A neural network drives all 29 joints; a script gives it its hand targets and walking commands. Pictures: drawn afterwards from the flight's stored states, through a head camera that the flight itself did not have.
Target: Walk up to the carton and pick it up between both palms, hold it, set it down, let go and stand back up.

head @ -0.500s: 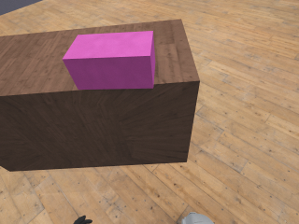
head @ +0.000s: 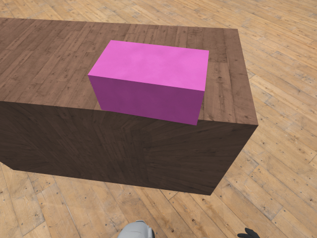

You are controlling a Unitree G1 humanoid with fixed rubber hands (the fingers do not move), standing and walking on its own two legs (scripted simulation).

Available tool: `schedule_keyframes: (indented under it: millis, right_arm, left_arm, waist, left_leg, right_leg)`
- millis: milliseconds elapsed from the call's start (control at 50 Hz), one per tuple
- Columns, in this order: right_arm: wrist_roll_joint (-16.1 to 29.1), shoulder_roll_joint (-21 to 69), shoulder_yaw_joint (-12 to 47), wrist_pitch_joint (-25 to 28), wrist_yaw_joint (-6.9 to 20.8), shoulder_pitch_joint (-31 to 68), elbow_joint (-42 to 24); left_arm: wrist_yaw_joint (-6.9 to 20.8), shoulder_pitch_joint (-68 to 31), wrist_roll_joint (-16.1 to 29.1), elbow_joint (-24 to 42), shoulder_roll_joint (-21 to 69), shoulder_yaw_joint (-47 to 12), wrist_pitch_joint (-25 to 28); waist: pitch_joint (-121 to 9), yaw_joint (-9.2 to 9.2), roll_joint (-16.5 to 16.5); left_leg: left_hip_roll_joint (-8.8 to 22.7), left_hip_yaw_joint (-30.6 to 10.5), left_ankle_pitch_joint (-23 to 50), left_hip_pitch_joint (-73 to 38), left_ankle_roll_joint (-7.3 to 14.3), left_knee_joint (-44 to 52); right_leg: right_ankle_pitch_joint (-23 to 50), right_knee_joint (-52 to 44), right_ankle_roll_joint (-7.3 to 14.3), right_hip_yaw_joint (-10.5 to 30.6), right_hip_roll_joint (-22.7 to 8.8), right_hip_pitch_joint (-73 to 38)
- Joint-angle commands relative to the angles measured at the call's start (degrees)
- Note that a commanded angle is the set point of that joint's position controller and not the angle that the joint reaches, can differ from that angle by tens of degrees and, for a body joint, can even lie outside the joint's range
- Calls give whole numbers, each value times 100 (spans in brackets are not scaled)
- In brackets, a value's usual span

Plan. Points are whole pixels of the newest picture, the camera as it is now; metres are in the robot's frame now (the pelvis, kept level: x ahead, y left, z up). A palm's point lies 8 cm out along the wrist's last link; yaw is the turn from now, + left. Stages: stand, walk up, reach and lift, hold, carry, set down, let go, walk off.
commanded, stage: walk up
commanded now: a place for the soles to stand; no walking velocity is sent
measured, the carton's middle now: (152, 81) +0.53 +0.06 +0.07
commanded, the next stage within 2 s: none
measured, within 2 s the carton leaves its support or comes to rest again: neither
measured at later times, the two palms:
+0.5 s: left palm (79, 235) +0.13 +0.24 -0.10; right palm out of the picture +0.03 -0.24 -0.12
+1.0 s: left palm out of the picture +0.11 +0.26 -0.11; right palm out of the picture +0.06 -0.24 -0.11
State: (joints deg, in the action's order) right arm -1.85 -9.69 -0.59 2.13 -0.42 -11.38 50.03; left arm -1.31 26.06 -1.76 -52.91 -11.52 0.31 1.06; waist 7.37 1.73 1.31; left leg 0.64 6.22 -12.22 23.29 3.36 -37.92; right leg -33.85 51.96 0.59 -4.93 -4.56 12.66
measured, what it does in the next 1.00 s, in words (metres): steps on the spot: right foot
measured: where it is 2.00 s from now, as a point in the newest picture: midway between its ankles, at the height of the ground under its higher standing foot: outside the picture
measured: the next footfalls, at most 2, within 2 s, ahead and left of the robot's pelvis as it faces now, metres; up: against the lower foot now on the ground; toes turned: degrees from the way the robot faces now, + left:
right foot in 0.20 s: +0.06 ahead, -0.11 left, +0.00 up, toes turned -7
left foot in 1.48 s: +0.22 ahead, +0.25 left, +0.00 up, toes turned -7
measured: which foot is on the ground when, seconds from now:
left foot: down 0.00-1.00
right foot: up 0.00-0.18, down 0.20-1.00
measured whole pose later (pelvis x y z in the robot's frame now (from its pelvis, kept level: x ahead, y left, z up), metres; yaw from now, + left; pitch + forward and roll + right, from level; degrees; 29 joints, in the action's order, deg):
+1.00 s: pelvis +0.05 +0.02 +0.02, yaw -9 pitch -2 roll +1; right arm -0.8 -14.7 1.6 -1.8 -0.4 -10.5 59.9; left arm -1.7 16.4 -0.6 -56.2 -13.3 -2.4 1.1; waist 3.3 0.4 0.6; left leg 2.3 14.3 -12.4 13.7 3.4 -27.8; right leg -17.5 31.0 -1.1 2.0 -1.4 11.8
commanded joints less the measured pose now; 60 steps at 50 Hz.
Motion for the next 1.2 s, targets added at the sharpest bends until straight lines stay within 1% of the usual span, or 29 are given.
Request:
schedule_keyframes:
  millis: [0, 20, 80, 120, 160, 180, 200, 220, 240, 280, 320, 360, 400, 440, 520, 540, 560, 600, 660, 820, 840, 860, 900, 980, 1080, 1120, 1140, 1160, 1180]
  right_arm:
    - [114, -1167, -260, -256, -161, -390, -169]
    - [115, -919, -161, -256, -177, -217, -201]
    - [93, -810, -97, -160, -160, -149, -100]
    - [68, -1041, -169, -235, -95, -144, -30]
    - [100, -878, -82, -324, -52, 111, -56]
    - [173, -840, -37, -345, -56, 75, 26]
    - [253, -667, 24, -398, -34, -139, 48]
    - [196, -677, 27, -467, -37, -196, 214]
    - [144, -788, 13, -467, 4, -314, 301]
    - [88, -835, 17, -368, 51, -309, 405]
    - [70, -986, -34, -259, 22, -391, 524]
    - [56, -974, 7, -221, 32, -459, 669]
    - [95, -1026, 47, -189, 49, -543, 704]
    - [110, -1153, 49, -180, 16, -443, 753]
    - [116, -1180, 76, -170, 2, -391, 827]
    - [108, -1243, 50, -179, -23, -412, 831]
    - [132, -1165, 109, -183, -18, -565, 868]
    - [123, -1182, 126, -225, -7, -544, 894]
    - [104, -1232, 108, -242, -48, -479, 906]
    - [109, -1317, 83, -337, -8, -254, 840]
    - [121, -1363, 84, -337, -25, -225, 896]
    - [133, -1323, 59, -354, -10, -177, 877]
    - [112, -1370, 50, -370, -36, -293, 834]
    - [103, -1295, 59, -378, -27, -125, 903]
    - [126, -1359, 67, -368, -23, -53, 930]
    - [137, -1394, 71, -366, -12, -216, 990]
    - [-187, -2026, -168, -450, 115, -252, 702]
    - [-145, -1819, -101, -506, 194, 114, 451]
    - [-144, -1561, -60, -542, 270, 381, 196]
  left_arm:
    - [-108, 445, -30, 602, -338, 89, -57]
    - [-82, 263, -63, 557, -406, 92, -44]
    - [-69, 331, -28, 513, -283, 137, -14]
    - [-64, 446, 44, 436, -99, 112, 42]
    - [-56, 218, 77, 528, -54, 99, 84]
    - [-90, 69, 58, 620, -291, 168, 113]
    - [-83, -300, 47, 802, -735, 231, 116]
    - [-59, -550, 39, 738, -882, 227, 121]
    - [-43, -826, 99, 716, -739, 160, 103]
    - [-68, -932, 160, 645, -786, 144, 80]
    - [-26, -1003, 178, 549, -703, 76, 113]
    - [60, -858, 172, 432, -641, 55, 89]
    - [54, -904, 165, 360, -636, 26, 112]
    - [39, -847, 175, 297, -643, -19, 94]
    - [42, -859, 129, 146, -696, -48, 98]
    - [26, -842, 140, 129, -694, -80, 95]
    - [-1, -815, 153, 70, -675, -91, 90]
    - [-10, -806, 128, 60, -808, -91, 97]
    - [-54, -738, 126, 16, -806, -96, 85]
    - [-49, -781, 85, -105, -746, -165, 59]
    - [-60, -722, 109, -116, -785, -155, 74]
    - [-55, -800, 104, -140, -820, -155, 72]
    - [-84, -775, 116, -23, -810, -160, 73]
    - [-47, -764, 120, -63, -792, -166, 70]
    - [-73, -767, 121, -132, -936, -110, 72]
    - [-66, -694, 128, -115, -957, -93, 37]
    - [-137, 469, 1, -43, -957, 166, 66]
    - [-206, 708, -25, -142, -1233, 278, 30]
    - [-301, 658, 14, -86, -1450, 387, -26]
  waist:
    - [-713, -304, -962]
    - [-422, -261, -1003]
    - [-529, -124, -795]
    - [-861, -34, -763]
    - [-784, 49, -527]
    - [-628, 35, -244]
    - [-395, -180, 359]
    - [-206, -220, 482]
    - [-102, -301, 751]
    - [-119, -308, 737]
    - [-125, -274, 345]
    - [-356, -184, 190]
    - [-376, -181, 245]
    - [-493, -89, -92]
    - [-581, -102, -295]
    - [-524, -156, -108]
    - [-571, -191, -380]
    - [-739, -164, -127]
    - [-808, -146, -288]
    - [-579, -216, -19]
    - [-462, -122, -36]
    - [-463, -236, 128]
    - [-537, -269, -152]
    - [-639, -205, 136]
    - [-401, -140, -116]
    - [-635, -233, 215]
    - [-877, 66, -667]
    - [-407, 186, -157]
    - [104, 303, 715]
  left_leg:
    - [2066, -2604, -687, -986, 1379, 2145]
    - [1801, -2158, -676, -365, 1227, 2314]
    - [1490, -1297, 709, -256, 1038, 1885]
    - [1378, -1059, 323, -305, 833, 1559]
    - [1176, -706, -89, 69, 573, 1215]
    - [1228, -836, -447, 513, 354, 1148]
    - [522, -334, -833, -82, -112, 907]
    - [423, -273, -798, -874, -230, 551]
    - [396, -287, -732, -1097, -261, 613]
    - [493, -383, -393, -1356, -254, 874]
    - [536, -376, 71, -1291, -263, 1235]
    - [585, -407, -152, -1397, -235, 1393]
    - [708, -460, -133, -1235, -185, 1615]
    - [816, -579, 22, -1191, -63, 1722]
    - [867, -492, 594, -1424, -37, 1695]
    - [896, -468, 639, -1555, -16, 1705]
    - [971, -527, 720, -1513, 78, 1741]
    - [955, -435, 814, -1540, 107, 1704]
    - [1003, -371, 1113, -1639, 120, 1640]
    - [943, -249, 39, -1575, 145, 1725]
    - [932, -241, -3, -1538, 120, 1736]
    - [900, -164, -73, -1522, 135, 1712]
    - [985, -231, -39, -1650, 197, 1774]
    - [914, -90, 32, -1654, 124, 1611]
    - [877, -60, -105, -1568, 54, 1754]
    - [968, -70, -442, -1720, 115, 1821]
    - [761, -8, -1937, -1232, -28, 1130]
    - [515, 95, -2135, -116, -254, 278]
    - [262, 109, -1759, 954, -446, -841]
  right_leg:
    - [-433, 1333, 55, 662, 113, 1330]
    - [-53, 1072, 45, 640, 105, 1130]
    - [402, -25, 52, 401, 178, 531]
    - [967, -866, 31, 228, 248, 112]
    - [2326, -2280, 36, 157, 300, -525]
    - [2524, -2529, 96, 579, -10, -797]
    - [2176, -3200, 404, 1655, -873, 325]
    - [1448, -3582, 649, 1982, -1133, 1101]
    - [829, -3794, 606, 1745, -975, 1326]
    - [1304, -3571, 496, 1483, -824, 1165]
    - [2047, -3333, 420, 1230, -654, 765]
    - [1396, -3362, 374, 1162, -499, 736]
    - [2045, -3066, 257, 957, -324, 317]
    - [2298, -2919, 268, 864, -264, 117]
    - [2516, -2886, 239, 854, -306, 137]
    - [2602, -2820, 226, 843, -249, 293]
    - [2518, -2757, 193, 783, -174, 208]
    - [2577, -2743, 136, 766, -184, 97]
    - [2797, -2618, 174, 795, -201, 98]
    - [2502, -2595, 139, 911, -111, 538]
    - [2537, -2633, 129, 873, -131, 473]
    - [2520, -2702, 147, 980, -115, 645]
    - [2536, -2560, 139, 931, -91, 699]
    - [2598, -2677, 109, 1060, -128, 585]
    - [2586, -2713, 185, 1218, -136, 619]
    - [2389, -2682, 140, 1092, -72, 640]
    - [613, -2819, 497, 1721, -236, 155]
    - [-448, -3397, 713, 2627, -668, -36]
    - [-1064, -3974, 1113, 3711, -1245, -166]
